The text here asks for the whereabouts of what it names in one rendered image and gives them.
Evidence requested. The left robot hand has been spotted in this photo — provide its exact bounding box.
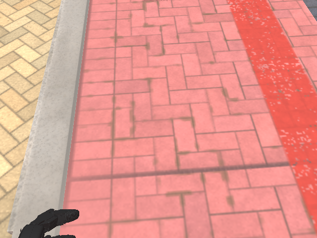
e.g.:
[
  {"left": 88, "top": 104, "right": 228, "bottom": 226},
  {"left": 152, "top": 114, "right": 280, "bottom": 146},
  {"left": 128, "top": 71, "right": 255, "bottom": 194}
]
[{"left": 18, "top": 208, "right": 79, "bottom": 238}]

